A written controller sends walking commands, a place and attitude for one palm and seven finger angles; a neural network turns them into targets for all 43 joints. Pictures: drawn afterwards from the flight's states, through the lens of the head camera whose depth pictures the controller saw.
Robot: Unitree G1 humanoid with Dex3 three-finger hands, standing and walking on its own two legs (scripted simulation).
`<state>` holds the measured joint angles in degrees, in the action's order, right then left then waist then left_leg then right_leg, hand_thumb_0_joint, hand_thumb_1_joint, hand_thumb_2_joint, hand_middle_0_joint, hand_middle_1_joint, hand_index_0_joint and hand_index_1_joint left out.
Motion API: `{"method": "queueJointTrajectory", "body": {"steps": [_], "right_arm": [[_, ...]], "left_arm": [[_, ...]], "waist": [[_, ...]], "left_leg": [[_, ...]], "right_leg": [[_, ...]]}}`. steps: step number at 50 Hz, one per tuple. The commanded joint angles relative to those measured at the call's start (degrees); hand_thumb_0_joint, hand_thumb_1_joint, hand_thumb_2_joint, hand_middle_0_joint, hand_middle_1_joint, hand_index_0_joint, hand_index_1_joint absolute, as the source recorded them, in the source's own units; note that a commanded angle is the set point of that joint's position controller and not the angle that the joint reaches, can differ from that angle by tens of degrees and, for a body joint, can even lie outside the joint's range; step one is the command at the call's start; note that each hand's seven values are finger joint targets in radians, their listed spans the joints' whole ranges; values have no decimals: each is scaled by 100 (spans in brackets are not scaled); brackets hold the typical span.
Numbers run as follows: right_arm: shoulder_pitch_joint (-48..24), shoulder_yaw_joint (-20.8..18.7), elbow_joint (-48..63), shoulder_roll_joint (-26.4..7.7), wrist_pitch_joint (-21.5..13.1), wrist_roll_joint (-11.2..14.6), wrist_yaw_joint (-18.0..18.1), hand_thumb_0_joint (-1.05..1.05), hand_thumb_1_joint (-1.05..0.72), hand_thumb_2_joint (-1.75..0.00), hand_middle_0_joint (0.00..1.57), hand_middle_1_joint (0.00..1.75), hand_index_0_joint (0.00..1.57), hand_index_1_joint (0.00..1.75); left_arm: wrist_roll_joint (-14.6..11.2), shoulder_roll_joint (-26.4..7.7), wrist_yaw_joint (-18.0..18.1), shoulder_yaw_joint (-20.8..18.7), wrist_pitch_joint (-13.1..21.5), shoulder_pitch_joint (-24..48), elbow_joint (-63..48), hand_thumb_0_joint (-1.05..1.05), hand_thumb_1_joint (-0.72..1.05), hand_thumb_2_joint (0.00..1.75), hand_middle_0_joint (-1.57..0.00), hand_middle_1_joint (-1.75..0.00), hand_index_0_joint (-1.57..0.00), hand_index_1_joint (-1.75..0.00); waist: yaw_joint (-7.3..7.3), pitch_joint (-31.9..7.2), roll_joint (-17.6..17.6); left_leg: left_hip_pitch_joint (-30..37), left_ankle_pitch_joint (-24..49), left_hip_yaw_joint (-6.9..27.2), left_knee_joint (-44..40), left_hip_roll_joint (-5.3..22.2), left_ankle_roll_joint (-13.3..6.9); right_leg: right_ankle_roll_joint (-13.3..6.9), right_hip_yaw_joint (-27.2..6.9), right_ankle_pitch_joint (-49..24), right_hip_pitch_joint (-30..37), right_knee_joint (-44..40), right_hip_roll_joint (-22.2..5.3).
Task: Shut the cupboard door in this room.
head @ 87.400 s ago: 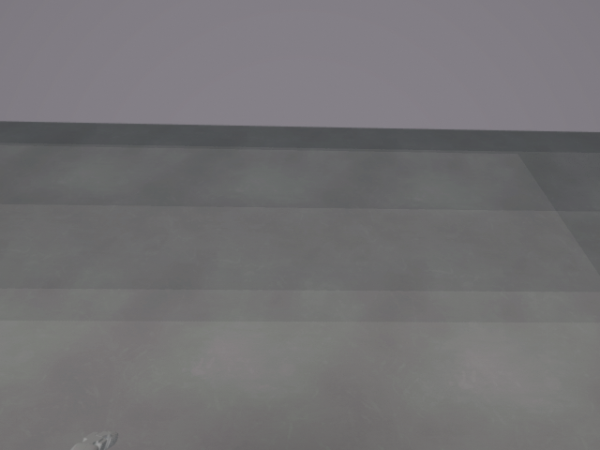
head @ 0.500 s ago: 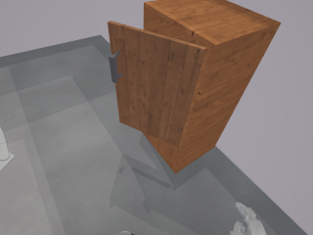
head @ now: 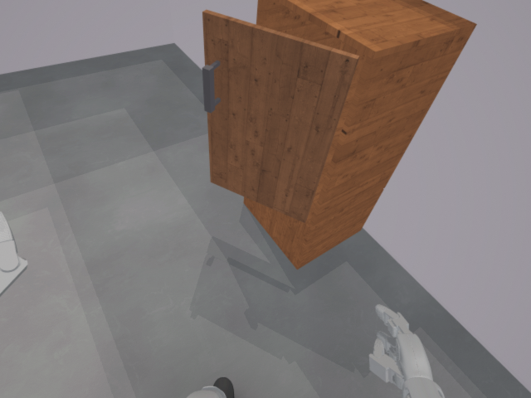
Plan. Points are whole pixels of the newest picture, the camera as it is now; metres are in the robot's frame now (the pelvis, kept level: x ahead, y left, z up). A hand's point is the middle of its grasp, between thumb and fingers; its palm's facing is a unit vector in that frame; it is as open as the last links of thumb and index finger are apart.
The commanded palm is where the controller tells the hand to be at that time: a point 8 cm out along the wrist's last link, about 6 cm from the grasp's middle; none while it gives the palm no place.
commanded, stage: stop stepping back and stand still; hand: left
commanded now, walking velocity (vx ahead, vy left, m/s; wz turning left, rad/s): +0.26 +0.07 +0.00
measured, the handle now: (213, 86) +0.84 +0.23 +0.00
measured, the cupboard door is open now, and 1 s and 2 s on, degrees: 30 30 30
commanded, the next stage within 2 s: let the arm hang, fingers relaxed in 1.34 s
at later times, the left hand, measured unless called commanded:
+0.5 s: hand out of the picture +0.13 +0.34 +0.17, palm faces +0.57 -0.77 -0.27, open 7.4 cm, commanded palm +0.05 +0.35 +0.19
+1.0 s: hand out of the picture +0.10 +0.35 +0.17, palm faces +0.50 -0.77 -0.39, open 7.4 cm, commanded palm +0.03 +0.38 +0.19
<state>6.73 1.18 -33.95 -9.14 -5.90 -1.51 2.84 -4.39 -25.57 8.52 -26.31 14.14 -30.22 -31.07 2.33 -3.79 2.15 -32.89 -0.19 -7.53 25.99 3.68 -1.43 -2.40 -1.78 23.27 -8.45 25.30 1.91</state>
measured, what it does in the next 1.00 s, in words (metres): walks backwards: left foot, then right foot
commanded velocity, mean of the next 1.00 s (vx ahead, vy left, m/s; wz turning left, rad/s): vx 0.14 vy -0.07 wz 0.00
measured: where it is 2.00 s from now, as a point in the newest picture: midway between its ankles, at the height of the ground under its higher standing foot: outside the picture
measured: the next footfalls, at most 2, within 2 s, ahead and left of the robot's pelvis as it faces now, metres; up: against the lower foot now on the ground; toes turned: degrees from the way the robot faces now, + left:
left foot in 0.40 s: +0.06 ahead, +0.14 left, +0.00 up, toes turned +1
right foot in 0.62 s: -0.07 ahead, -0.02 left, +0.00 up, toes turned -2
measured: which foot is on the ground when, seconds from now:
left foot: down 0.00-0.26, up 0.28-0.38, down 0.40-0.60, up 0.62-0.92, down 0.94-1.00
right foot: down 0.00-0.42, up 0.44-0.60, down 0.62-1.00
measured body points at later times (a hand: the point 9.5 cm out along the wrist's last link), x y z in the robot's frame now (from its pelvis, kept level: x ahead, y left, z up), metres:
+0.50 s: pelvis -0.09 +0.05 -0.01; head -0.11 +0.07 +0.44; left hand +0.09 +0.38 +0.18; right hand +0.05 -0.20 -0.09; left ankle +0.02 +0.14 -0.72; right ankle -0.11 -0.10 -0.70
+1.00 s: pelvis -0.10 +0.08 +0.01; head -0.10 +0.09 +0.45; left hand +0.07 +0.39 +0.19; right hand +0.04 -0.18 -0.08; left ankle -0.10 +0.21 -0.72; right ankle -0.12 -0.02 -0.72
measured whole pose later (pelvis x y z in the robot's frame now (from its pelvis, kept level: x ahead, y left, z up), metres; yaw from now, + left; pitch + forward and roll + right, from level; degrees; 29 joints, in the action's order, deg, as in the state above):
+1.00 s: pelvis -0.10 +0.08 +0.01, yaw +1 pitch +0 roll +1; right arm 14.7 -1.4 -38.2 -13.6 -5.3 -0.5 5.6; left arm -2.3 -21.7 11.2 -22.9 9.2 -27.8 -27.1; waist 0.1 0.3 2.8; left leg -15.1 -16.2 -5.0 32.1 2.9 1.0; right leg -0.6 3.4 20.7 -15.3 36.9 -1.4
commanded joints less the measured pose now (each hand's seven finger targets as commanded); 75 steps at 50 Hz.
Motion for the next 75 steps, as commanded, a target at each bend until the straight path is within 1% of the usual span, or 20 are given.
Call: {"method": "queueJointTrajectory", "body": {"steps": [1, 5, 10, 12, 14, 18, 20, 22, 28, 29, 30, 31, 34, 43, 47, 50, 59, 71, 72, 75], "right_arm": [[242, -415, 367, -873, -289, 29, 155, 0, -90, -90, 20, 30, 20, 30], [60, -398, 621, -1046, -182, 119, 295, 0, -90, -90, 20, 30, 20, 30], [62, -365, 739, -976, -268, 107, 260, 0, -90, -90, 20, 30, 20, 30], [340, -418, 641, -908, -277, 134, 182, 0, -90, -90, 20, 30, 20, 30], [400, -541, 413, -998, -123, 99, 140, 0, -90, -90, 20, 30, 20, 30], [527, -345, 138, -1081, -265, 106, 200, 0, -90, -90, 20, 30, 20, 30], [347, -430, 345, -1327, -455, 244, 344, 0, -90, -90, 20, 30, 20, 30], [225, -340, 320, -1136, -499, 158, 327, 0, -90, -90, 20, 30, 20, 30], [-61, -271, 682, -874, -291, 29, 18, 0, -90, -90, 20, 30, 20, 30], [-86, -277, 717, -805, -153, 30, 30, 0, -90, -90, 20, 30, 20, 30], [53, -316, 700, -709, 5, 48, 21, 0, -90, -90, 20, 30, 20, 30], [91, -324, 550, -844, 97, 20, 35, 0, -90, -90, 20, 30, 20, 30], [251, -294, 485, -775, 72, 62, 134, 0, -90, -90, 20, 30, 20, 30], [160, -329, 537, -921, -297, 74, 355, 0, -90, -90, 20, 30, 20, 30], [169, -452, 709, -1198, -340, 159, 299, 0, -90, -90, 20, 30, 20, 30], [205, -382, 511, -972, -382, 67, 181, 0, -90, -90, 20, 30, 20, 30], [350, -352, 685, -815, -78, 239, 43, 0, -90, -90, 20, 30, 20, 30], [117, -301, 722, -865, -38, 241, 229, 0, -90, -90, 20, 30, 20, 30], [-388, -534, -229, -1964, -331, 247, -342, 0, -90, -90, 20, 30, 20, 30], [173, -457, -305, -1573, 210, 129, -324, 0, -90, -90, 20, 30, 20, 30]], "left_arm": [[33, -974, 144, -300, 318, 852, -973, 0, 90, 90, -20, -30, -20, -30], [-8, -1236, 119, -736, -90, 312, -867, 0, 90, 90, -20, -30, -20, -30], [-103, -1419, 85, -986, -85, -59, -1251, 0, 90, 90, -20, -30, -20, -30], [-107, -1459, 33, -1050, -10, -629, -1317, 0, 90, 90, -20, -30, -20, -30], [-113, -1214, 67, -903, -61, -573, -1442, 0, 90, 90, -20, -30, -20, -30], [176, -632, 292, -185, -74, 1385, -313, 0, 90, 90, -20, -30, -20, -30], [217, -687, 311, -45, -63, 1909, -213, 0, 90, 90, -20, -30, -20, -30], [233, -831, 234, -216, -62, 1714, -425, 0, 90, 90, -20, -30, -20, -30], [131, -878, 140, -453, -147, -130, -1552, 0, 90, 90, -20, -30, -20, -30], [154, -1050, 166, -624, -215, -319, -1449, 0, 90, 90, -20, -30, -20, -30], [164, -1279, 188, -917, -270, -548, -1175, 0, 90, 90, -20, -30, -20, -30], [108, -1301, 155, -857, -232, 27, -1445, 0, 90, 90, -20, -30, -20, -30], [108, -979, 219, -721, -130, 74, -170, 0, 90, 90, -20, -30, -20, -30], [252, -649, 367, 12, -101, 943, -534, 0, 90, 90, -20, -30, -20, -30], [220, -977, 372, -356, 43, 1010, -1519, 0, 90, 90, -20, -30, -20, -30], [231, -1169, 266, -721, 39, 626, -1373, 0, 90, 90, -20, -30, -20, -30], [36, -873, 269, -682, -102, -549, -699, 0, 90, 90, -20, -30, -20, -30], [139, -825, 275, -439, -115, 29, -727, 0, 90, 90, -20, -30, -20, -30], [575, 33, -612, 2075, -940, 447, 3478, 0, 90, 90, -20, -30, -20, -30], [562, 317, -897, 2073, -1373, 894, 4192, 0, 90, 90, -20, -30, -20, -30]], "waist": [[-432, -839, 182], [-404, -180, -1008], [-155, -227, -1945], [-206, -525, -258], [-277, 179, 1385], [-588, 674, -682], [-425, 804, -1567], [-392, 469, -1993], [-181, -210, -1800], [-146, -145, -1115], [-165, -11, 305], [-216, 337, 628], [-429, 531, -38], [-203, 142, 534], [-172, -236, -1410], [-243, 149, -1837], [-399, -770, 16], [-310, -208, -432], [-438, 400, -536], [-267, 74, -83]], "left_leg": [[3019, -1315, 522, 943, -95, 432], [2838, -2121, 904, -104, 42, 410], [1193, -4090, 1241, -2279, 188, 1226], [2264, -2452, -26, 429, -466, 853], [1968, -1883, 1164, 3926, -296, 450], [1722, -1761, 740, 609, -110, 186], [1360, -3535, 2600, -1006, 872, -293], [762, -5278, 3449, -2199, 1163, -90], [-109, -4001, 1350, -1384, 511, 226], [-561, -3806, 910, -123, 101, 322], [-724, -3056, 517, 2101, -383, 319], [-1062, -2427, 619, 3575, -467, 334], [-727, -1787, 817, 4058, -76, 308], [1744, -1648, -65, 369, -236, 40], [3094, 641, 1959, -385, 1296, -425], [2248, 541, 1572, -670, 1247, -354], [1672, -301, 374, 709, 135, 251], [1928, -350, 492, 90, 214, 133], [1533, 401, 591, 796, 343, 119], [1405, -520, 807, 460, 410, -17]], "right_leg": [[-387, -522, -583, -1949, -894, -1144], [-112, 354, 963, -2038, -495, -262], [-11, 1067, 1271, 59, 519, 897], [-421, 336, 1245, -1009, -656, -96], [-1329, -1919, 2189, -3204, -1458, -2026], [-136, 67, 704, -1826, 478, -766], [322, 402, 486, -1673, 1607, -100], [280, 374, 662, -1254, 2749, 236], [-98, 815, 529, 1017, 724, 354], [-303, 192, 742, 1203, -73, -62], [-747, -1790, 1786, 431, -1249, -1364], [-1168, -2765, 1658, -424, -1894, -2377], [-880, -1939, 2137, -1120, -1802, -1838], [-530, -465, 288, -598, -811, -1233], [260, 461, -765, -1431, 1327, -274], [300, 492, -257, -1068, 1156, -262], [-122, -523, -4437, 447, 190, -1059], [165, -134, -2744, -47, -112, -680], [51, 276, -3482, -730, 572, -1071], [-9, 154, -1948, -871, 477, -817]]}}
